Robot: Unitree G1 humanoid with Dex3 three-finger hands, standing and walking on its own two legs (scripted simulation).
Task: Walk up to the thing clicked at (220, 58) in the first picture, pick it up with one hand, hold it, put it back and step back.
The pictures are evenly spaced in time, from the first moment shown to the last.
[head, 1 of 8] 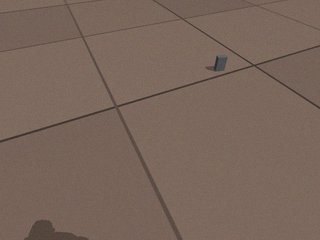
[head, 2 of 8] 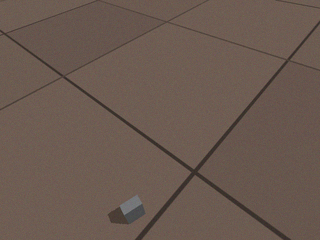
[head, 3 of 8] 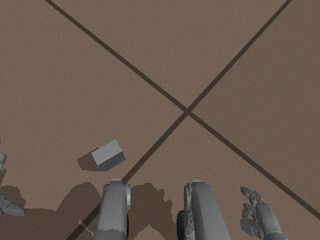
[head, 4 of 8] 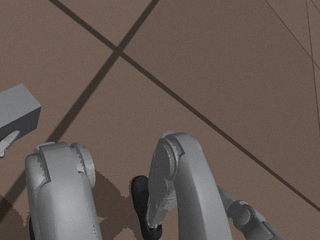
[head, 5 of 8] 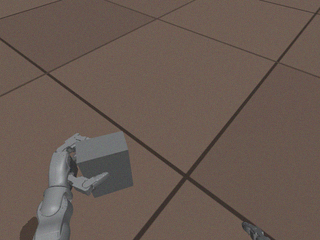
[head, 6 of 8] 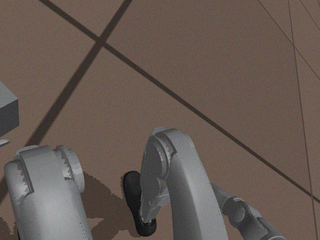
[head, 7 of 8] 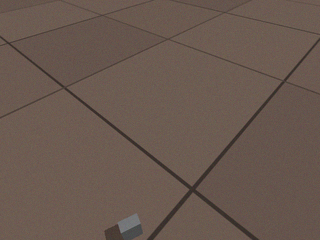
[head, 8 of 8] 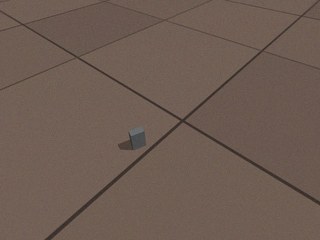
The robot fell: no
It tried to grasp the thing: yes
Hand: left
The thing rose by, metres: 0.68
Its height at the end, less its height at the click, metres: +0.00
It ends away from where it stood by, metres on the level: 0.01
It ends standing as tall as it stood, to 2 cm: yes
